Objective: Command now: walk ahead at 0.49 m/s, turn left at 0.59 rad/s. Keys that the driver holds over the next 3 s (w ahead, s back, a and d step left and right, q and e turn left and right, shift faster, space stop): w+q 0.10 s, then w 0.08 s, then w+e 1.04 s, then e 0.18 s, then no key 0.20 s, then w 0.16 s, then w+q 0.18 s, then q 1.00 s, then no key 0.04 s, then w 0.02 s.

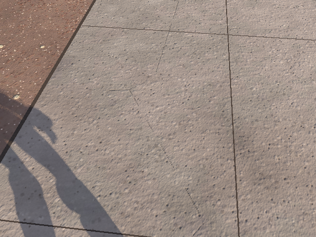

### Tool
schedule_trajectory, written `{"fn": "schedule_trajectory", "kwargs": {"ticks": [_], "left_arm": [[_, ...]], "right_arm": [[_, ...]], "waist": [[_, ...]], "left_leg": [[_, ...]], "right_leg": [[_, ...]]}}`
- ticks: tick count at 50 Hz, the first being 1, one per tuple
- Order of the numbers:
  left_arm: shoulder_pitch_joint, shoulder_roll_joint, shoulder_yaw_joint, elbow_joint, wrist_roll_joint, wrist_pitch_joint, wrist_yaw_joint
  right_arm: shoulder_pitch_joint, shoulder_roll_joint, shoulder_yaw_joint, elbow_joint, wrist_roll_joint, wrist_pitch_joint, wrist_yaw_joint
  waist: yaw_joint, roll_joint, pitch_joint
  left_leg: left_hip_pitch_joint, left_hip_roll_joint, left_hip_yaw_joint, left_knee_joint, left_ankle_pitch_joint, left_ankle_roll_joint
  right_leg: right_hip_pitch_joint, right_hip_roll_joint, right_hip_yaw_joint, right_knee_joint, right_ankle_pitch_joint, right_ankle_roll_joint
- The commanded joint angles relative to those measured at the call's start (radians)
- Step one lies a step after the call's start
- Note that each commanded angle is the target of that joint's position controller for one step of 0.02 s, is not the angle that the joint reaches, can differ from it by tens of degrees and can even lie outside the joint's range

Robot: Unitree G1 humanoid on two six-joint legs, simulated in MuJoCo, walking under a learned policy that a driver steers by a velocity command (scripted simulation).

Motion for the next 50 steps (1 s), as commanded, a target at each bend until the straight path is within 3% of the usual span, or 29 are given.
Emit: {"fn": "schedule_trajectory", "kwargs": {"ticks": [1,4,8,10,13,15,16,17,18,19,20,21,22,23,24,25,27,31,35,40,42,43,44,45,46,47,48,49,50], "left_arm": [[0.029,0.084,0.024,-0.02,0.0,-0.014,-0.005],[0.046,0.127,0.041,0.005,-0.007,-0.021,-0.006],[0.086,0.154,0.045,0.029,-0.008,-0.01,-0.005],[0.113,0.165,0.043,0.041,-0.019,0.0,-0.007],[0.176,0.194,0.043,0.072,-0.043,0.02,-0.011],[0.19,0.212,0.045,0.085,-0.048,0.036,-0.011],[0.177,0.222,0.045,0.088,-0.049,0.043,-0.01],[0.166,0.217,0.04,0.089,-0.049,0.048,-0.008],[0.17,0.174,0.023,0.083,-0.037,0.044,-0.006],[0.193,0.071,-0.01,0.043,-0.007,0.034,-0.009],[0.257,0.039,-0.019,0.045,-0.035,0.014,-0.01],[0.212,0.141,0.011,0.05,-0.066,0.01,-0.009],[0.156,0.144,0.016,0.031,-0.07,0.013,-0.009],[0.129,0.129,0.018,0.032,-0.055,0.022,-0.002],[0.13,0.125,0.026,0.035,-0.043,0.037,0.002],[0.155,0.107,0.027,0.044,-0.044,0.053,-0.001],[0.16,0.068,0.024,0.041,-0.045,0.074,-0.003],[0.072,0.05,0.025,0.0,-0.036,0.084,-0.006],[-0.06,0.029,0.013,-0.05,-0.026,0.08,-0.033],[-0.175,0.035,0.009,-0.123,-0.03,0.079,-0.062],[-0.153,0.058,0.021,-0.14,-0.033,0.081,-0.067],[-0.098,0.08,0.034,-0.136,-0.035,0.084,-0.066],[0.023,0.119,0.057,-0.111,-0.04,0.085,-0.062],[0.187,0.188,0.095,-0.068,-0.04,0.088,-0.047],[0.27,0.294,0.119,-0.049,-0.038,0.096,-0.024],[0.233,0.34,0.116,-0.089,-0.028,0.078,-0.032],[0.249,0.244,0.09,-0.09,-0.026,0.066,-0.041],[0.211,0.199,0.078,-0.086,-0.028,0.056,-0.041],[0.134,0.165,0.067,-0.102,-0.033,0.051,-0.039]], "right_arm": [[0.034,-0.034,-0.015,-0.082,0.004,0.006,0.005],[-0.038,-0.028,-0.01,-0.133,-0.007,0.018,0.003],[-0.133,-0.019,0.001,-0.167,-0.01,0.001,0.021],[-0.212,-0.01,0.01,-0.188,-0.014,-0.009,0.034],[-0.309,-0.019,0.014,-0.228,-0.01,-0.018,0.049],[-0.314,-0.049,0.005,-0.242,-0.008,-0.027,0.054],[-0.266,-0.072,-0.007,-0.232,-0.01,-0.032,0.054],[-0.15,-0.109,-0.029,-0.197,-0.016,-0.035,0.049],[0.019,-0.173,-0.06,-0.152,-0.022,-0.034,0.036],[0.174,-0.28,-0.085,-0.137,-0.046,-0.027,0.016],[0.181,-0.28,-0.077,-0.139,-0.052,-0.029,0.019],[0.136,-0.188,-0.052,-0.14,-0.045,-0.034,0.027],[0.074,-0.139,-0.036,-0.139,-0.034,-0.038,0.03],[-0.001,-0.102,-0.026,-0.138,-0.031,-0.043,0.035],[-0.051,-0.069,-0.019,-0.136,-0.03,-0.051,0.038],[-0.079,-0.056,-0.018,-0.129,-0.036,-0.059,0.038],[-0.086,-0.061,-0.026,-0.107,-0.044,-0.075,0.031],[-0.047,-0.082,-0.038,-0.063,-0.05,-0.075,0.006],[-0.02,-0.123,-0.051,-0.038,-0.041,-0.064,-0.009],[0.029,-0.153,-0.064,0.0,-0.019,-0.035,-0.012],[0.01,-0.18,-0.07,-0.002,-0.012,-0.021,-0.014],[-0.002,-0.198,-0.074,-0.005,-0.008,-0.014,-0.017],[-0.023,-0.209,-0.075,-0.01,-0.004,-0.005,-0.017],[-0.025,-0.201,-0.068,-0.016,-0.002,-0.004,-0.019],[0.002,-0.099,-0.035,-0.045,-0.045,-0.016,-0.018],[0.062,-0.026,-0.006,-0.098,-0.033,-0.057,-0.006],[-0.085,-0.126,-0.025,-0.116,0.007,-0.09,0.006],[-0.131,-0.13,-0.026,-0.134,0.022,-0.103,0.008],[-0.128,-0.12,-0.024,-0.117,-0.001,-0.104,-0.002]], "waist": [[0.0,-0.113,-0.048],[0.002,-0.086,-0.011],[0.032,-0.07,-0.005],[0.058,-0.065,0.015],[0.082,-0.083,0.049],[0.063,-0.107,0.047],[0.023,-0.119,0.021],[-0.046,-0.112,-0.048],[-0.122,-0.09,-0.167],[-0.149,0.112,-0.327],[-0.11,0.264,-0.444],[-0.116,0.142,-0.322],[-0.087,0.125,-0.209],[-0.051,0.065,-0.147],[-0.019,0.084,-0.102],[0.006,0.093,-0.085],[0.027,0.057,-0.059],[0.017,0.025,0.0],[-0.026,0.011,0.046],[-0.055,0.01,0.082],[-0.023,0.038,0.042],[0.013,0.06,-0.005],[0.085,0.06,-0.072],[0.166,0.028,-0.161],[0.144,-0.196,-0.22],[0.056,-0.312,-0.397],[0.133,-0.14,-0.355],[0.11,-0.12,-0.225],[0.057,-0.026,-0.149]], "left_leg": [[-0.177,0.122,-0.026,-0.004,0.057,-0.002],[-0.254,0.144,-0.026,-0.101,0.127,-0.014],[-0.252,0.128,-0.003,-0.333,0.315,-0.012],[-0.205,0.108,0.052,-0.461,0.36,-0.009],[-0.178,0.09,0.097,-0.581,0.3,-0.003],[-0.139,0.065,0.107,-0.648,0.218,0.013],[-0.052,0.04,0.121,-0.695,0.212,0.024],[0.126,0.004,0.146,-0.742,0.238,0.043],[0.396,0.04,0.105,-0.714,0.272,0.073],[0.72,0.315,-0.235,-0.727,0.256,0.163],[0.809,0.457,-0.616,-0.891,0.167,0.27],[0.71,0.424,-0.511,-0.909,0.133,0.234],[0.595,0.383,-0.343,-0.918,0.16,0.197],[0.474,0.333,-0.236,-0.953,0.196,0.169],[0.389,0.294,-0.147,-0.992,0.235,0.151],[0.331,0.275,-0.086,-1.028,0.266,0.142],[0.297,0.268,0.002,-1.069,0.373,0.149],[0.336,0.264,0.129,-1.097,0.424,0.142],[0.371,0.271,0.224,-1.112,0.4,0.124],[0.513,0.308,0.285,-1.041,0.484,0.099],[0.537,0.306,0.315,-0.938,0.772,0.079],[0.54,0.3,0.327,-0.841,0.95,0.067],[0.513,0.277,0.347,-0.671,1.062,0.048],[0.388,0.231,0.361,-0.43,0.974,0.008],[0.076,0.15,0.345,-0.084,0.263,-0.043],[-0.257,-0.053,0.109,0.197,-0.265,-0.081],[-0.368,-0.002,-0.017,0.228,-0.196,-0.053],[-0.405,0.037,-0.004,0.166,-0.101,-0.026],[-0.345,0.087,-0.004,0.082,-0.023,-0.023]], "right_leg": [[0.162,-0.283,0.26,-0.27,0.02,-0.168],[0.158,-0.304,0.169,-0.308,0.11,-0.192],[0.202,-0.276,0.053,-0.305,0.177,-0.177],[0.198,-0.26,0.016,-0.296,0.161,-0.165],[0.249,-0.288,0.057,-0.269,0.125,-0.162],[0.301,-0.319,0.091,-0.218,0.165,-0.148],[0.305,-0.318,0.094,-0.16,0.24,-0.132],[0.28,-0.278,0.059,-0.016,0.379,-0.105],[0.159,-0.22,0.017,0.206,0.367,-0.065],[-0.142,-0.114,-0.028,0.597,-0.023,0.0],[-0.351,-0.009,0.122,0.839,-0.451,0.017],[-0.435,-0.061,0.194,0.92,-0.405,0.01],[-0.462,-0.107,0.169,0.905,-0.323,0.001],[-0.422,-0.145,0.16,0.852,-0.242,0.005],[-0.379,-0.171,0.164,0.802,-0.181,0.008],[-0.323,-0.18,0.167,0.786,-0.135,0.011],[-0.314,-0.175,0.168,0.767,-0.078,0.019],[-0.409,-0.161,0.19,0.606,0.068,0.029],[-0.397,-0.149,0.114,0.389,0.192,0.017],[-0.416,-0.132,0.035,0.267,0.079,-0.032],[-0.317,-0.079,-0.026,0.25,-0.017,-0.068],[-0.226,-0.037,-0.059,0.255,-0.068,-0.09],[-0.065,0.014,-0.083,0.219,-0.072,-0.119],[0.203,0.051,-0.057,0.152,-0.012,-0.158],[0.468,-0.167,0.286,0.135,0.067,-0.225],[0.72,-0.368,0.902,-0.07,-0.195,-0.437],[0.7,-0.363,0.869,-0.162,-0.209,-0.37],[0.582,-0.332,0.716,-0.153,-0.141,-0.329],[0.422,-0.283,0.588,-0.143,-0.033,-0.289]]}}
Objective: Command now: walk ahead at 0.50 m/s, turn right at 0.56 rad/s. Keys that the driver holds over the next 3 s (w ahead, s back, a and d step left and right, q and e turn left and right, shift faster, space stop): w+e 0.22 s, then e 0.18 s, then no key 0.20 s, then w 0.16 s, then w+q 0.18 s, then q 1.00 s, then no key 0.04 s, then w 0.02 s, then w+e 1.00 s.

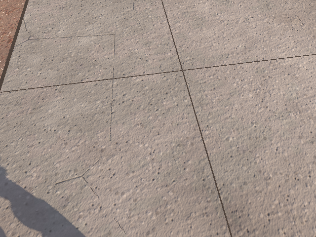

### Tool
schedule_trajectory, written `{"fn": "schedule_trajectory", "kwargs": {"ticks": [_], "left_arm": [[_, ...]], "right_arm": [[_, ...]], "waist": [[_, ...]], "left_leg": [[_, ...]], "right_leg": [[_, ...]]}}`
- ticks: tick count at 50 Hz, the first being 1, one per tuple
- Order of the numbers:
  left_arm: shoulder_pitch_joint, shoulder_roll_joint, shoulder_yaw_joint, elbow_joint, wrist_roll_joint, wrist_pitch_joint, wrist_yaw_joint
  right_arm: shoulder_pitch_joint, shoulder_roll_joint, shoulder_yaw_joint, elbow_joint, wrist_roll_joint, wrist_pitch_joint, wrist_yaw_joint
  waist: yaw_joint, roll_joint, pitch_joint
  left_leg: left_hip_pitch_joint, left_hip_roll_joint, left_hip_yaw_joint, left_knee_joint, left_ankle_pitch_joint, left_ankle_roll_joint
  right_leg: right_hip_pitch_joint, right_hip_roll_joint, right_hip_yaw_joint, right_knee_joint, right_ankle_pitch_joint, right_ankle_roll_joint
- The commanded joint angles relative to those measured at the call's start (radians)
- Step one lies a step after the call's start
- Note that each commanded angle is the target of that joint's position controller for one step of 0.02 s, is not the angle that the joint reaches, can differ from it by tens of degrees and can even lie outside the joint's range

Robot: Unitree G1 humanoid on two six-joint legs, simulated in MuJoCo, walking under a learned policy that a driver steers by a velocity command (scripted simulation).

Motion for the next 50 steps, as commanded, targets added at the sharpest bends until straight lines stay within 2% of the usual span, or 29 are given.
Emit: {"fn": "schedule_trajectory", "kwargs": {"ticks": [1,2,5,8,11,15,18,19,20,21,22,23,24,26,28,30,32,34,35,38,39,40,41,42,43,44,45,48,50], "left_arm": [[0.078,0.104,0.027,-0.055,0.002,-0.023,0.01],[0.055,0.091,0.021,-0.072,0.012,-0.023,0.015],[0.083,0.12,0.029,-0.071,0.008,-0.031,0.032],[0.139,0.14,0.034,-0.058,0.002,-0.025,0.051],[0.176,0.139,0.033,-0.051,-0.004,-0.014,0.061],[0.225,0.146,0.037,-0.033,-0.005,0.014,0.075],[0.169,0.139,0.038,-0.065,-0.003,0.032,0.089],[0.128,0.123,0.032,-0.087,-0.004,0.031,0.088],[0.112,0.066,0.013,-0.126,0.012,0.026,0.085],[0.343,0.0,-0.006,-0.111,0.014,0.022,0.081],[0.413,0.124,0.008,-0.084,0.002,0.025,0.074],[0.297,0.176,0.025,-0.085,-0.007,0.04,0.076],[0.211,0.176,0.026,-0.099,-0.002,0.057,0.082],[0.171,0.13,0.021,-0.115,0.005,0.084,0.085],[0.202,0.058,0.0,-0.108,0.009,0.09,0.085],[0.188,0.034,-0.013,-0.107,0.023,0.083,0.086],[0.171,0.04,-0.017,-0.101,0.021,0.079,0.078],[0.138,0.071,-0.01,-0.112,0.017,0.075,0.066],[0.131,0.08,-0.007,-0.113,0.018,0.07,0.062],[0.172,0.069,-0.005,-0.086,0.029,0.049,0.055],[0.213,0.083,-0.002,-0.081,0.032,0.041,0.061],[0.291,0.151,0.014,-0.068,0.041,0.035,0.07],[0.307,0.241,0.043,-0.055,0.04,0.027,0.065],[0.273,0.185,0.029,-0.063,0.044,0.002,0.069],[0.232,0.135,0.016,-0.067,0.037,-0.018,0.072],[0.203,0.111,0.01,-0.074,0.026,-0.029,0.072],[0.192,0.1,0.008,-0.071,0.02,-0.034,0.072],[0.186,0.09,0.008,-0.063,0.039,-0.043,0.074],[0.16,0.102,0.012,-0.06,0.041,-0.037,0.077]], "right_arm": [[-0.05,-0.131,-0.028,-0.111,-0.023,-0.048,-0.009],[-0.031,-0.133,-0.033,-0.108,-0.03,-0.034,-0.007],[-0.047,-0.097,-0.028,-0.125,-0.044,-0.005,-0.007],[-0.163,-0.072,-0.016,-0.164,-0.045,0.0,-0.006],[-0.268,-0.052,-0.004,-0.188,-0.035,-0.009,0.008],[-0.327,-0.082,-0.013,-0.218,-0.033,-0.026,0.029],[-0.238,-0.118,-0.03,-0.202,-0.036,-0.036,0.033],[-0.162,-0.135,-0.037,-0.189,-0.047,-0.042,0.027],[-0.044,-0.197,-0.049,-0.185,-0.072,-0.043,0.018],[0.001,-0.22,-0.046,-0.175,-0.086,-0.027,0.018],[0.006,-0.185,-0.046,-0.172,-0.045,-0.009,0.023],[-0.047,-0.112,-0.026,-0.199,-0.039,0.005,0.017],[-0.097,-0.076,-0.008,-0.2,-0.043,0.022,0.015],[-0.158,-0.069,0.005,-0.188,-0.052,0.039,0.016],[-0.185,-0.082,0.001,-0.17,-0.059,0.038,0.02],[-0.193,-0.095,-0.002,-0.155,-0.054,0.038,0.021],[-0.166,-0.118,-0.01,-0.136,-0.037,0.045,0.023],[-0.144,-0.168,-0.023,-0.128,-0.017,0.057,0.025],[-0.147,-0.176,-0.023,-0.126,-0.011,0.062,0.024],[-0.138,-0.144,-0.01,-0.108,0.0,0.068,0.021],[-0.149,-0.098,0.006,-0.112,-0.003,0.065,0.023],[-0.188,-0.015,0.028,-0.14,-0.011,0.054,0.029],[-0.224,-0.059,0.016,-0.171,0.003,0.034,0.03],[-0.22,-0.126,-0.009,-0.165,0.01,0.025,0.028],[-0.17,-0.128,-0.016,-0.14,0.015,0.025,0.032],[-0.138,-0.123,-0.019,-0.116,0.008,0.028,0.031],[-0.133,-0.119,-0.021,-0.108,0.0,0.03,0.033],[-0.132,-0.074,-0.014,-0.1,-0.007,0.042,0.041],[-0.159,-0.048,-0.004,-0.119,-0.015,0.053,0.045]], "waist": [[0.02,0.004,-0.149],[-0.005,-0.017,-0.139],[-0.015,-0.017,-0.118],[0.022,-0.04,-0.086],[0.067,-0.082,-0.072],[0.084,-0.107,-0.077],[0.026,-0.142,-0.12],[-0.024,-0.131,-0.165],[-0.066,-0.028,-0.315],[0.027,0.266,-0.475],[0.026,0.258,-0.527],[-0.011,0.16,-0.387],[-0.012,0.086,-0.29],[0.03,0.091,-0.17],[0.056,0.13,-0.154],[0.052,0.136,-0.195],[0.028,0.139,-0.239],[0.012,0.165,-0.202],[0.019,0.164,-0.175],[0.059,0.124,-0.124],[0.08,0.075,-0.113],[0.104,-0.113,-0.11],[0.12,-0.27,-0.022],[0.1,-0.198,0.028],[0.064,-0.181,0.024],[0.05,-0.16,0.001],[0.05,-0.138,0.002],[0.044,-0.095,-0.019],[0.048,-0.098,-0.009]], "left_leg": [[-0.417,0.058,-0.098,0.012,0.122,0.023],[-0.355,0.073,-0.101,-0.021,0.151,0.017],[-0.331,0.06,-0.071,-0.141,0.215,-0.024],[-0.363,0.027,-0.058,-0.348,0.378,-0.051],[-0.306,-0.024,-0.051,-0.571,0.523,-0.05],[-0.229,-0.092,-0.051,-0.713,0.53,-0.029],[-0.124,-0.104,-0.065,-0.785,0.472,0.017],[0.007,-0.075,-0.058,-0.848,0.589,0.047],[0.291,0.108,-0.196,-0.775,0.877,0.117],[0.619,0.399,-0.54,-0.72,1.198,0.321],[0.596,0.429,-0.678,-0.758,0.899,0.353],[0.485,0.348,-0.535,-0.791,0.747,0.308],[0.357,0.282,-0.415,-0.817,0.667,0.267],[0.116,0.192,-0.282,-0.88,0.621,0.239],[0.006,0.136,-0.172,-0.914,0.682,0.234],[0.008,0.143,-0.135,-0.906,0.78,0.253],[0.018,0.153,-0.147,-0.94,0.508,0.256],[-0.014,0.167,-0.201,-1.004,0.124,0.249],[-0.041,0.172,-0.218,-1.016,0.021,0.238],[-0.141,0.136,-0.2,-0.983,-0.145,0.17],[-0.229,0.093,-0.169,-0.891,-0.134,0.125],[-0.41,-0.027,-0.027,-0.62,-0.072,0.052],[-0.561,-0.088,0.016,-0.419,-0.067,0.046],[-0.599,-0.037,-0.083,-0.291,-0.011,0.055],[-0.626,-0.039,-0.129,-0.252,0.07,0.063],[-0.627,-0.033,-0.138,-0.241,0.129,0.057],[-0.624,-0.028,-0.15,-0.241,0.193,0.045],[-0.533,-0.03,-0.108,-0.253,0.333,-0.002],[-0.444,-0.02,-0.055,-0.349,0.396,-0.029]], "right_leg": [[0.427,-0.277,0.478,-0.357,0.141,-0.192],[0.353,-0.251,0.435,-0.38,0.19,-0.185],[0.263,-0.215,0.353,-0.406,0.34,-0.191],[0.246,-0.176,0.304,-0.402,0.344,-0.157],[0.237,-0.146,0.295,-0.382,0.232,-0.117],[0.291,-0.156,0.36,-0.251,0.354,-0.075],[0.353,-0.152,0.441,-0.109,0.418,-0.029],[0.328,-0.102,0.416,-0.001,0.445,0.009],[0.197,-0.039,0.356,0.255,0.236,0.057],[-0.089,0.11,0.274,0.566,-0.554,0.12],[-0.162,0.02,0.283,0.715,-0.504,0.14],[-0.214,-0.012,0.249,0.762,-0.417,0.168],[-0.22,-0.038,0.205,0.733,-0.354,0.181],[-0.126,-0.075,0.181,0.627,-0.306,0.185],[-0.006,-0.071,0.123,0.454,-0.278,0.184],[0.075,-0.082,0.101,0.3,-0.235,0.181],[0.138,-0.094,0.085,0.181,-0.152,0.162],[0.164,-0.076,0.05,0.103,-0.132,0.133],[0.189,-0.07,0.036,0.05,-0.122,0.114],[0.338,-0.057,0.018,-0.126,-0.105,0.048],[0.422,-0.126,0.115,-0.204,-0.171,0.009],[0.525,-0.307,0.367,-0.334,-0.365,-0.068],[0.459,-0.455,0.629,-0.485,-0.523,-0.169],[0.436,-0.45,0.62,-0.491,-0.497,-0.17],[0.462,-0.413,0.534,-0.477,-0.417,-0.13],[0.492,-0.382,0.447,-0.477,-0.321,-0.092],[0.501,-0.368,0.372,-0.484,-0.209,-0.069],[0.449,-0.322,0.173,-0.488,0.08,-0.044],[0.383,-0.292,0.053,-0.468,0.254,-0.033]]}}
Over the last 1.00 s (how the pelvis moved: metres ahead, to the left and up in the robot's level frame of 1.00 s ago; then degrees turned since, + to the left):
0.52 0.01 -0.02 -15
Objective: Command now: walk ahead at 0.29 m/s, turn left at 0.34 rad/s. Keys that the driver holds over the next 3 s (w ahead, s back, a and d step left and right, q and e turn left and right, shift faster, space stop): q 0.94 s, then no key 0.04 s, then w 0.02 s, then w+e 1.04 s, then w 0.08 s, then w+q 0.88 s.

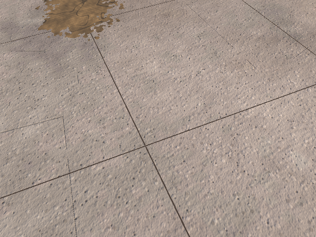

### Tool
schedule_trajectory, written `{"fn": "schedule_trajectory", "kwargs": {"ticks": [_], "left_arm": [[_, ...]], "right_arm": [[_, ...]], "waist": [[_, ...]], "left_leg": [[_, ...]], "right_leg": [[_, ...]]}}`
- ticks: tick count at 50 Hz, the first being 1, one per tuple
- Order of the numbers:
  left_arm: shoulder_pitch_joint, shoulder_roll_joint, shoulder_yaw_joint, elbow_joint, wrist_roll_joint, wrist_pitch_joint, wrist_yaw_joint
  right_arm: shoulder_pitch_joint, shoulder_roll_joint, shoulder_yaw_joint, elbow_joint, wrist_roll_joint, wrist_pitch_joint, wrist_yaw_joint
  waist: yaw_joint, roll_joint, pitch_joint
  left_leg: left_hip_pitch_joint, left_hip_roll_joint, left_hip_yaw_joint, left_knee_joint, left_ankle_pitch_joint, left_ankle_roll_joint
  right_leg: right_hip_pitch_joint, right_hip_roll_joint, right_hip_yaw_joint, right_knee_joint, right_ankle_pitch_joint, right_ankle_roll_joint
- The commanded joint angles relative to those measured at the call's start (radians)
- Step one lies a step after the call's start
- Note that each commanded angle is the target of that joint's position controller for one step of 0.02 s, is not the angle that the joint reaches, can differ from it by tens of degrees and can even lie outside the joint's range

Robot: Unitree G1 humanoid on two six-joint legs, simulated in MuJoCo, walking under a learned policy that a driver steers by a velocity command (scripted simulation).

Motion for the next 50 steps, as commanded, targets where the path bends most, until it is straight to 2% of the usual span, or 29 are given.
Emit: {"fn": "schedule_trajectory", "kwargs": {"ticks": [1,3,6,8,9,10,11,12,13,14,15,17,19,22,25,29,31,32,33,34,35,36,37,38,40,42,44,48,50], "left_arm": [[-0.079,0.154,0.041,-0.063,0.0,-0.011,0.01],[-0.058,0.187,0.051,-0.048,-0.01,0.002,0.018],[-0.065,0.217,0.063,-0.04,-0.032,0.018,0.024],[-0.101,0.226,0.069,-0.05,-0.046,0.027,0.031],[-0.093,0.208,0.063,-0.052,-0.047,0.029,0.033],[-0.045,0.179,0.051,-0.058,-0.022,0.02,0.029],[0.053,0.053,0.009,-0.096,0.04,0.007,0.013],[0.056,0.131,0.014,-0.087,0.003,-0.004,0.001],[-0.061,0.189,0.03,-0.102,-0.036,0.0,0.0],[-0.115,0.18,0.027,-0.116,-0.03,0.009,0.012],[-0.138,0.179,0.029,-0.11,-0.013,0.022,0.027],[-0.116,0.177,0.034,-0.114,0.0,0.046,0.034],[-0.098,0.142,0.024,-0.108,0.004,0.05,0.036],[-0.128,0.125,0.016,-0.112,0.005,0.054,0.037],[-0.181,0.123,0.016,-0.128,-0.002,0.056,0.029],[-0.208,0.13,0.022,-0.141,-0.013,0.038,0.014],[-0.169,0.128,0.029,-0.131,-0.018,0.027,0.006],[-0.143,0.152,0.04,-0.124,-0.014,0.024,0.006],[-0.121,0.223,0.057,-0.132,0.006,0.029,0.011],[-0.143,0.282,0.074,-0.123,0.041,0.041,0.009],[-0.185,0.225,0.062,-0.156,0.043,0.037,0.011],[-0.232,0.175,0.048,-0.171,0.03,0.038,0.018],[-0.267,0.151,0.041,-0.18,0.015,0.04,0.021],[-0.278,0.142,0.037,-0.18,0.0,0.042,0.024],[-0.263,0.143,0.034,-0.174,0.001,0.053,0.028],[-0.222,0.159,0.042,-0.162,0.006,0.065,0.033],[-0.209,0.186,0.054,-0.155,0.003,0.073,0.033],[-0.212,0.225,0.071,-0.142,-0.016,0.075,0.018],[-0.217,0.23,0.071,-0.129,-0.037,0.074,0.011]], "right_arm": [[-0.127,0.0,0.009,-0.106,-0.01,-0.004,0.01],[-0.172,0.01,0.016,-0.141,-0.013,0.0,0.023],[-0.161,-0.032,0.001,-0.172,-0.009,0.007,0.042],[-0.064,-0.07,-0.021,-0.158,-0.014,0.007,0.047],[0.043,-0.114,-0.046,-0.128,-0.018,0.005,0.039],[0.136,-0.19,-0.07,-0.118,-0.016,0.007,0.015],[0.128,-0.291,-0.077,-0.142,-0.028,0.011,-0.007],[0.143,-0.252,-0.065,-0.179,-0.028,0.01,0.0],[0.094,-0.195,-0.053,-0.182,-0.025,0.008,0.003],[0.037,-0.152,-0.042,-0.18,-0.006,0.011,-0.002],[-0.01,-0.123,-0.031,-0.189,0.002,0.018,-0.009],[-0.069,-0.125,-0.03,-0.204,-0.021,0.029,-0.017],[-0.078,-0.134,-0.037,-0.205,-0.03,0.029,-0.024],[-0.073,-0.152,-0.045,-0.206,-0.017,0.041,-0.041],[-0.084,-0.152,-0.046,-0.215,-0.012,0.06,-0.053],[-0.062,-0.149,-0.047,-0.217,-0.01,0.077,-0.05],[-0.074,-0.142,-0.044,-0.222,-0.001,0.086,-0.051],[-0.062,-0.123,-0.039,-0.222,0.004,0.089,-0.053],[-0.023,-0.069,-0.024,-0.224,0.0,0.089,-0.051],[-0.052,-0.083,-0.032,-0.264,0.007,0.075,-0.048],[-0.028,-0.165,-0.058,-0.244,-0.015,0.063,-0.045],[-0.002,-0.181,-0.07,-0.215,-0.005,0.068,-0.042],[0.028,-0.16,-0.069,-0.185,-0.002,0.083,-0.046],[0.035,-0.139,-0.064,-0.181,-0.004,0.095,-0.048],[0.008,-0.087,-0.046,-0.196,0.005,0.105,-0.043],[-0.056,-0.063,-0.035,-0.228,0.008,0.104,-0.039],[-0.081,-0.048,-0.025,-0.248,0.004,0.101,-0.029],[-0.073,-0.062,-0.026,-0.262,0.001,0.103,-0.012],[-0.025,-0.055,-0.028,-0.246,0.0,0.104,-0.007]], "waist": [[0.006,-0.152,0.092],[0.027,-0.165,0.089],[0.011,-0.184,0.061],[-0.046,-0.177,0.003],[-0.095,-0.134,-0.059],[-0.129,-0.012,-0.135],[-0.032,0.268,-0.248],[-0.098,0.18,-0.471],[-0.118,0.076,-0.347],[-0.096,0.018,-0.223],[-0.073,-0.017,-0.148],[-0.016,0.025,-0.089],[-0.004,0.045,-0.094],[-0.017,0.044,-0.123],[-0.035,0.07,-0.1],[-0.056,0.103,-0.088],[-0.026,0.107,-0.085],[-0.014,0.088,-0.085],[-0.032,-0.068,-0.113],[-0.055,-0.372,-0.042],[-0.051,-0.291,-0.054],[-0.066,-0.216,-0.051],[-0.079,-0.169,-0.039],[-0.072,-0.163,-0.026],[-0.054,-0.177,-0.008],[-0.014,-0.213,-0.017],[0.003,-0.234,-0.042],[0.008,-0.26,-0.058],[-0.02,-0.245,-0.068]], "left_leg": [[-0.045,0.032,0.049,-0.114,0.109,-0.036],[0.033,0.026,0.091,-0.207,0.123,-0.032],[0.09,0.012,0.114,-0.272,0.048,0.006],[0.214,-0.035,0.151,-0.349,0.018,0.049],[0.367,-0.082,0.162,-0.419,0.089,0.08],[0.61,0.006,0.02,-0.434,0.424,0.136],[0.89,0.291,-0.391,-0.357,0.88,0.329],[0.93,0.38,-0.613,-0.482,0.61,0.445],[0.843,0.313,-0.495,-0.527,0.415,0.394],[0.718,0.258,-0.407,-0.547,0.266,0.333],[0.582,0.22,-0.355,-0.572,0.208,0.297],[0.369,0.164,-0.293,-0.614,0.198,0.273],[0.317,0.138,-0.255,-0.612,0.271,0.274],[0.321,0.126,-0.277,-0.603,0.165,0.263],[0.29,0.102,-0.324,-0.616,-0.066,0.236],[0.331,0.098,-0.401,-0.583,-0.081,0.219],[0.334,0.073,-0.418,-0.537,-0.046,0.189],[0.29,0.035,-0.398,-0.491,-0.082,0.151],[0.18,-0.043,-0.292,-0.309,-0.296,0.089],[-0.006,-0.186,-0.063,-0.1,-0.458,0.032],[-0.013,-0.112,-0.089,0.128,-0.448,-0.008],[-0.004,-0.101,-0.08,0.218,-0.386,-0.026],[0.001,-0.091,-0.059,0.275,-0.337,-0.049],[-0.021,-0.083,-0.047,0.327,-0.289,-0.066],[-0.013,-0.066,0.009,0.287,-0.237,-0.088],[-0.02,-0.042,0.039,0.174,-0.226,-0.102],[0.043,-0.014,0.059,0.056,-0.252,-0.099],[0.204,-0.014,0.119,-0.15,-0.268,-0.06],[0.304,-0.036,0.145,-0.321,-0.19,-0.016]], "right_leg": [[-0.033,-0.199,0.022,-0.108,0.36,-0.129],[-0.056,-0.203,-0.023,-0.065,0.427,-0.122],[-0.012,-0.244,-0.027,0.036,0.53,-0.108],[0.004,-0.236,-0.047,0.196,0.687,-0.077],[-0.025,-0.189,-0.08,0.365,0.697,-0.043],[-0.208,-0.128,-0.1,0.622,0.451,0.025],[-0.554,0.029,-0.055,1.01,-0.473,0.1],[-0.579,0.056,0.169,1.154,-0.475,0.095],[-0.648,0.017,0.175,1.155,-0.365,0.076],[-0.679,-0.016,0.156,1.085,-0.275,0.065],[-0.646,-0.044,0.157,1.016,-0.219,0.066],[-0.512,-0.041,0.148,0.911,-0.167,0.063],[-0.467,-0.018,0.131,0.803,-0.151,0.071],[-0.454,0.0,0.146,0.679,-0.092,0.087],[-0.428,0.017,0.158,0.573,-0.043,0.088],[-0.364,0.043,0.158,0.414,-0.07,0.071],[-0.26,0.054,0.137,0.223,0.001,0.047],[-0.16,0.009,0.153,0.121,0.065,0.025],[-0.04,-0.202,0.322,0.065,0.1,-0.054],[-0.081,-0.36,0.564,-0.003,0.255,-0.211],[-0.102,-0.403,0.577,0.01,0.303,-0.261],[-0.115,-0.348,0.466,0.035,0.323,-0.227],[-0.118,-0.282,0.366,0.054,0.321,-0.184],[-0.108,-0.258,0.313,0.062,0.336,-0.17],[-0.108,-0.214,0.211,0.052,0.356,-0.167],[-0.04,-0.224,0.183,0.054,0.36,-0.183],[-0.017,-0.247,0.161,0.066,0.366,-0.192],[-0.052,-0.285,0.136,0.086,0.383,-0.197],[-0.075,-0.284,0.128,0.115,0.292,-0.176]]}}
Over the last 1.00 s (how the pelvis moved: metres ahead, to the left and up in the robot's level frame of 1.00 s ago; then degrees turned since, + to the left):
0.35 -0.01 0.03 -16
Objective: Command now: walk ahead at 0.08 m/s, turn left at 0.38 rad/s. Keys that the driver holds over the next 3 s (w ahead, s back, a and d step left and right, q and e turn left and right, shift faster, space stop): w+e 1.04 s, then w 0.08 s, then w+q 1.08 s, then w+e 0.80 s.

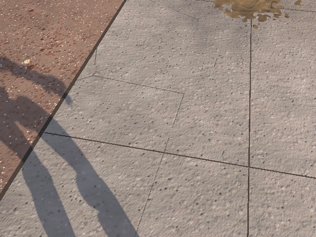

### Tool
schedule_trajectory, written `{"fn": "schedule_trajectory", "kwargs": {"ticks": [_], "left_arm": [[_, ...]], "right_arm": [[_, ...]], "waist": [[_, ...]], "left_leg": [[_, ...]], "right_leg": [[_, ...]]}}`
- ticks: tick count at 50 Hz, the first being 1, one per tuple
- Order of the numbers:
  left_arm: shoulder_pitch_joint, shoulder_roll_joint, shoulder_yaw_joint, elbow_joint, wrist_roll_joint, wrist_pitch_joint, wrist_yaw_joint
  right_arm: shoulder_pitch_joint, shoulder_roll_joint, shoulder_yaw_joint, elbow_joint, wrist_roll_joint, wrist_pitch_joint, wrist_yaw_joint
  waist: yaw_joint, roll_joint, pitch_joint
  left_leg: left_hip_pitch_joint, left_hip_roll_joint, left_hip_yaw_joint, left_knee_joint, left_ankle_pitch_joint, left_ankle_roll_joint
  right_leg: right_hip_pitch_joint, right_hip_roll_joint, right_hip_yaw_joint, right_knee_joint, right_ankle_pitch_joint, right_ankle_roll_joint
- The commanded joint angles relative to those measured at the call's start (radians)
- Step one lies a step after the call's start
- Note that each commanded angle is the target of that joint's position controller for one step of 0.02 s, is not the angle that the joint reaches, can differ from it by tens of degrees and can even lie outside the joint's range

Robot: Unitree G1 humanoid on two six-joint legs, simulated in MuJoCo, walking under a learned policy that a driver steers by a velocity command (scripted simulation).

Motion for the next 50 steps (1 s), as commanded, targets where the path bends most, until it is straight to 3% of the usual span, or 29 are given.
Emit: {"fn": "schedule_trajectory", "kwargs": {"ticks": [1,2,3,4,5,6,8,11,13,19,23,25,27,28,29,30,31,32,33,34,35,36,37,40,45,47,50], "left_arm": [[0.003,0.183,0.051,-0.033,-0.03,-0.01,-0.007],[0.032,0.125,0.03,-0.013,-0.025,-0.015,-0.017],[0.021,0.019,-0.01,-0.028,0.017,-0.025,-0.037],[-0.044,0.061,0.0,-0.082,0.005,-0.037,-0.036],[-0.119,0.154,0.029,-0.087,-0.023,-0.046,-0.03],[-0.107,0.17,0.039,-0.077,-0.035,-0.047,-0.032],[-0.041,0.157,0.044,-0.026,-0.019,-0.046,-0.031],[0.009,0.113,0.04,0.016,-0.028,-0.058,-0.039],[0.011,0.099,0.038,0.021,-0.027,-0.059,-0.039],[-0.057,0.06,0.019,-0.011,-0.018,-0.059,-0.061],[-0.153,0.031,-0.004,-0.064,-0.022,-0.068,-0.09],[-0.182,0.031,-0.008,-0.091,-0.025,-0.073,-0.106],[-0.155,0.058,0.003,-0.106,-0.025,-0.071,-0.113],[-0.088,0.087,0.017,-0.099,-0.024,-0.066,-0.111],[0.049,0.136,0.043,-0.071,-0.027,-0.063,-0.104],[0.211,0.198,0.077,-0.036,-0.03,-0.054,-0.086],[0.298,0.312,0.1,-0.019,-0.029,-0.048,-0.064],[0.304,0.296,0.084,-0.046,-0.028,-0.062,-0.065],[0.284,0.22,0.063,-0.038,-0.015,-0.07,-0.068],[0.225,0.194,0.053,-0.035,-0.017,-0.076,-0.067],[0.146,0.166,0.042,-0.048,-0.019,-0.078,-0.066],[0.091,0.14,0.033,-0.066,-0.009,-0.079,-0.063],[0.058,0.134,0.03,-0.081,0.001,-0.08,-0.059],[0.053,0.151,0.033,-0.065,-0.007,-0.09,-0.048],[0.122,0.178,0.04,-0.028,-0.02,-0.078,-0.027],[0.163,0.192,0.044,-0.012,-0.026,-0.073,-0.024],[0.182,0.179,0.043,0.0,-0.03,-0.064,-0.019]], "right_arm": [[0.058,-0.063,-0.022,-0.051,-0.003,-0.017,0.007],[0.12,-0.063,-0.023,-0.025,-0.002,-0.021,0.003],[0.204,-0.117,-0.03,-0.01,-0.005,-0.03,-0.01],[0.239,-0.249,-0.057,-0.009,-0.025,-0.046,-0.008],[0.236,-0.213,-0.049,-0.009,-0.041,-0.076,-0.005],[0.193,-0.17,-0.033,0.005,-0.037,-0.096,-0.009],[0.117,-0.121,-0.015,0.012,-0.02,-0.119,-0.02],[0.135,-0.087,-0.008,0.029,-0.039,-0.149,-0.028],[0.156,-0.079,-0.009,0.047,-0.04,-0.16,-0.028],[0.168,-0.106,-0.019,0.092,-0.032,-0.163,-0.03],[0.222,-0.126,-0.026,0.139,-0.019,-0.151,-0.029],[0.231,-0.139,-0.029,0.156,-0.01,-0.139,-0.029],[0.218,-0.171,-0.035,0.161,-0.007,-0.131,-0.033],[0.21,-0.189,-0.039,0.16,-0.005,-0.126,-0.038],[0.198,-0.201,-0.04,0.158,-0.003,-0.12,-0.042],[0.195,-0.195,-0.033,0.147,-0.001,-0.126,-0.047],[0.263,-0.07,0.008,0.096,-0.038,-0.146,-0.036],[0.251,-0.055,0.027,0.076,-0.028,-0.189,-0.021],[0.104,-0.146,-0.001,0.046,0.018,-0.212,-0.01],[0.058,-0.137,0.006,0.02,0.026,-0.224,-0.01],[0.058,-0.126,0.007,0.029,0.002,-0.226,-0.017],[0.079,-0.132,-0.001,0.037,-0.017,-0.217,-0.021],[0.103,-0.132,-0.003,0.043,-0.024,-0.203,-0.019],[0.111,-0.102,0.003,0.046,-0.041,-0.173,-0.021],[-0.112,-0.051,0.028,-0.007,-0.035,-0.181,-0.015],[-0.171,-0.062,0.026,-0.023,-0.02,-0.19,-0.004],[-0.173,-0.111,0.007,-0.029,-0.012,-0.201,0.008]], "waist": [[-0.03,-0.177,-0.141],[-0.051,-0.114,-0.154],[-0.063,0.123,-0.187],[-0.103,0.298,-0.126],[-0.15,0.191,-0.07],[-0.111,0.194,-0.012],[-0.066,0.181,0.025],[-0.055,0.122,0.015],[-0.059,0.094,0.013],[-0.084,0.08,0.065],[-0.124,0.055,0.12],[-0.121,0.059,0.121],[-0.081,0.097,0.058],[-0.036,0.125,-0.005],[0.045,0.125,-0.093],[0.133,0.089,-0.184],[0.092,-0.17,-0.303],[0.08,-0.181,-0.492],[0.128,-0.093,-0.372],[0.091,-0.063,-0.229],[0.035,0.009,-0.143],[-0.007,-0.007,-0.1],[-0.036,-0.033,-0.084],[-0.059,-0.04,-0.054],[0.024,-0.07,-0.019],[0.05,-0.08,-0.023],[0.034,-0.103,-0.036]], "left_leg": [[0.182,-0.059,0.075,-0.288,0.118,0.073],[0.363,-0.057,0.038,-0.364,0.137,0.099],[0.551,0.164,-0.264,-0.431,0.118,0.158],[0.483,0.39,-0.571,-0.531,-0.074,0.347],[0.417,0.379,-0.586,-0.581,-0.219,0.38],[0.386,0.34,-0.515,-0.598,-0.298,0.337],[0.369,0.266,-0.368,-0.621,-0.198,0.261],[0.375,0.227,-0.2,-0.644,0.038,0.225],[0.399,0.226,-0.125,-0.647,0.135,0.223],[0.396,0.241,0.029,-0.672,0.293,0.221],[0.458,0.269,0.096,-0.655,0.375,0.218],[0.498,0.277,0.125,-0.61,0.485,0.207],[0.518,0.275,0.161,-0.489,0.872,0.187],[0.524,0.27,0.177,-0.375,1.085,0.175],[0.48,0.249,0.199,-0.19,1.191,0.154],[0.307,0.212,0.209,0.045,1.082,0.117],[-0.129,0.087,0.183,0.445,0.273,0.055],[-0.313,-0.066,-0.059,0.66,-0.214,0.037],[-0.413,-0.004,-0.133,0.682,-0.125,0.058],[-0.424,0.039,-0.114,0.607,-0.033,0.077],[-0.374,0.08,-0.105,0.517,0.026,0.076],[-0.301,0.106,-0.105,0.452,0.069,0.069],[-0.246,0.115,-0.105,0.43,0.095,0.059],[-0.213,0.106,-0.068,0.321,0.157,0.006],[-0.145,0.032,-0.045,-0.095,0.461,-0.021],[-0.107,0.005,-0.053,-0.176,0.496,-0.019],[-0.086,0.001,-0.099,-0.257,0.431,0.011]], "right_leg": [[0.062,-0.185,0.153,-0.074,0.155,-0.182],[-0.068,-0.141,0.113,-0.019,-0.02,-0.127],[-0.278,-0.039,0.009,0.244,-0.289,-0.028],[-0.529,0.057,0.017,0.434,-0.41,0.007],[-0.558,0.014,0.121,0.567,-0.349,-0.003],[-0.586,0.002,0.148,0.592,-0.252,-0.022],[-0.587,-0.01,0.173,0.59,-0.079,-0.022],[-0.569,0.02,0.207,0.612,0.102,-0.013],[-0.588,0.035,0.231,0.573,0.167,0.003],[-0.544,0.024,0.175,0.338,0.294,0.019],[-0.536,0.016,0.102,0.201,0.262,-0.028],[-0.505,0.029,0.059,0.149,0.196,-0.063],[-0.371,0.088,-0.005,0.129,0.105,-0.107],[-0.262,0.13,-0.033,0.136,0.061,-0.132],[-0.064,0.176,-0.044,0.106,0.069,-0.164],[0.232,0.181,0.014,0.061,0.111,-0.208],[0.65,-0.094,0.47,0.058,0.052,-0.35],[0.772,-0.263,0.971,-0.151,-0.146,-0.487],[0.695,-0.227,0.846,-0.215,-0.137,-0.406],[0.534,-0.188,0.704,-0.22,-0.07,-0.365],[0.366,-0.14,0.59,-0.227,0.03,-0.334],[0.241,-0.1,0.51,-0.247,0.119,-0.321],[0.159,-0.074,0.476,-0.274,0.159,-0.321],[0.024,-0.041,0.385,-0.304,0.288,-0.329],[-0.032,0.035,0.314,-0.269,0.206,-0.255],[-0.005,0.012,0.362,-0.251,0.154,-0.248],[0.104,-0.033,0.463,-0.157,0.121,-0.226]]}}
Over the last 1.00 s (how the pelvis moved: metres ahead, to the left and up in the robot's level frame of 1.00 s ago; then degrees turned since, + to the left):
0.15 0.04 -0.01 35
